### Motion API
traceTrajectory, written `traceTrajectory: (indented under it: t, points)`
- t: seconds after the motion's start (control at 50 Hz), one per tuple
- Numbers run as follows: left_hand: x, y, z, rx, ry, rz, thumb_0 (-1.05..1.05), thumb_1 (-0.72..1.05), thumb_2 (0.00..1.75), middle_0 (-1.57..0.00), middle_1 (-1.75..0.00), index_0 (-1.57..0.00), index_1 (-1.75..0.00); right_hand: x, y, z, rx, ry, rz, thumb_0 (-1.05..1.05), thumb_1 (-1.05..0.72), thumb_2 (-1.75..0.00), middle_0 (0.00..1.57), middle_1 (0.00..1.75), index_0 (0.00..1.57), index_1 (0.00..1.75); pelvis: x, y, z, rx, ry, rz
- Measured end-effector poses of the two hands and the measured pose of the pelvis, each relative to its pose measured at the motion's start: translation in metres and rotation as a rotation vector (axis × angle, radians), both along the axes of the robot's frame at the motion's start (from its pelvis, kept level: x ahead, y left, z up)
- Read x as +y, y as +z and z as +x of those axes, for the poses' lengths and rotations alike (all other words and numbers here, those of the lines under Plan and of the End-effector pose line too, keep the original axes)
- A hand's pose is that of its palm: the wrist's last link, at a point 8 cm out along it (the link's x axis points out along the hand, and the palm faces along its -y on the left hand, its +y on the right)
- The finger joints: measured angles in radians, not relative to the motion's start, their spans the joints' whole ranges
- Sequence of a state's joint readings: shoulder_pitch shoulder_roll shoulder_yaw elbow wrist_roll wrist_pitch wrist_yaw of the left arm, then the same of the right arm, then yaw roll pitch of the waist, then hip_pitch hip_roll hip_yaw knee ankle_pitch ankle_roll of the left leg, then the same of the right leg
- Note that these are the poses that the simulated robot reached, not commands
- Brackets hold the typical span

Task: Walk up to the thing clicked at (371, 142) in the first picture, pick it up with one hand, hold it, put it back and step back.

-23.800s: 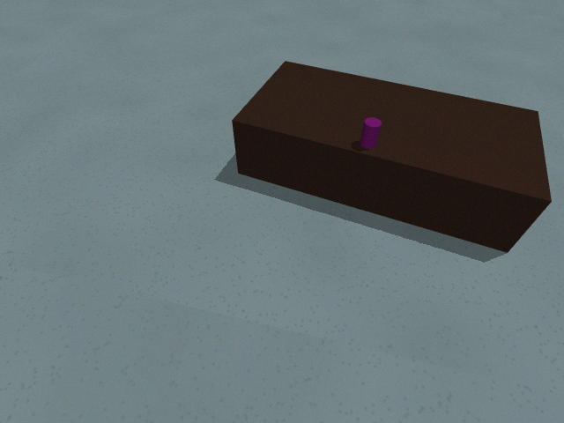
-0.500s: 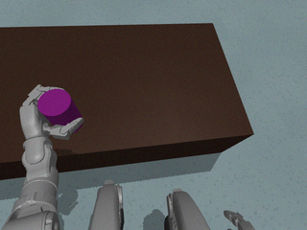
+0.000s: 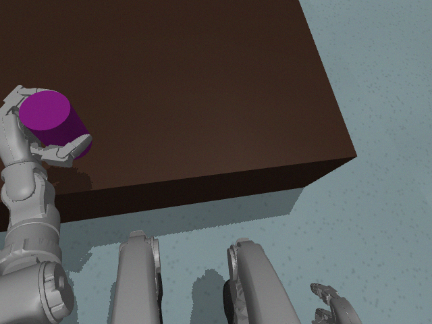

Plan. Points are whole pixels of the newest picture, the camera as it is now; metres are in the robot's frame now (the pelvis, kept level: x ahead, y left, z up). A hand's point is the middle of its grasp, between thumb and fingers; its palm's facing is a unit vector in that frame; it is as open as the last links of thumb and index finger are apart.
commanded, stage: crouch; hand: left
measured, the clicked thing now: (60, 128) +0.45 +0.26 -0.02
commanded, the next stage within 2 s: lower in 0.12 s
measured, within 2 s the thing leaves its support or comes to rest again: rests again in 1.42 s
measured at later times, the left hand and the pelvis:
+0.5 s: hand (62, 142) +0.45 +0.29 -0.08, palm faces +0.36 -0.93 +0.00, open 10.2 cm; pelvis +0.00 +0.00 -0.05, yaw -2 degrees
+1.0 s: hand (70, 152) +0.45 +0.29 -0.13, palm faces +0.34 -0.94 -0.02, open 10.2 cm; pelvis -0.03 -0.01 -0.11, yaw -3 degrees
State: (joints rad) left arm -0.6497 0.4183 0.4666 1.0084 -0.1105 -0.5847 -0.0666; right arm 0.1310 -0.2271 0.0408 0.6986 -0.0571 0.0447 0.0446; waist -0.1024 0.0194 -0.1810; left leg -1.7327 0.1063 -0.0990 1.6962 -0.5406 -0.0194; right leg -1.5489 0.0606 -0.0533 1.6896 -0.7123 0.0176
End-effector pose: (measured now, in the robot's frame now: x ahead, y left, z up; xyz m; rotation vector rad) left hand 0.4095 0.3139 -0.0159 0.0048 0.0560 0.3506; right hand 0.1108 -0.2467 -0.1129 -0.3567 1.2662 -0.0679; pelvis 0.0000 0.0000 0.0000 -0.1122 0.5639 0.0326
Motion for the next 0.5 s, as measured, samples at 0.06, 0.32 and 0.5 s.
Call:
traceTrajectory:
  t: [0.06, 0.32, 0.5]
  points:
    - [0.002, -0.01, -0.002, 0.009, 0.015, -0.002, -0.01, -0.47, 1.05, -0.75, -1.1, -0.77, -1.1, -0.003, -0.005, -0.007, 0.019, -0.008, -0.005, 0.0, -0.93, -0.91, 0.21, 0.3, 0.2, 0.3, -0.002, -0.005, 0.0, 0.008, -0.006, 0.003]
    - [0.015, -0.036, 0.011, -0.025, -0.012, 0.016, -0.01, -0.48, 1.04, -0.77, -1.09, -0.78, -1.09, -0.014, -0.03, -0.015, 0.069, -0.005, -0.055, 0.0, -0.94, -0.91, 0.2, 0.3, 0.2, 0.3, -0.005, -0.033, -0.002, 0.035, -0.019, -0.004]
    - [0.015, -0.066, 0.003, 0.008, 0.014, -0.018, -0.01, -0.48, 1.05, -0.77, -1.08, -0.78, -1.08, -0.01, -0.048, -0.011, 0.049, 0.005, -0.045, 0.0, -0.95, -0.91, 0.21, 0.3, 0.2, 0.3, -0.002, -0.051, -0.005, 0.041, -0.034, -0.009]
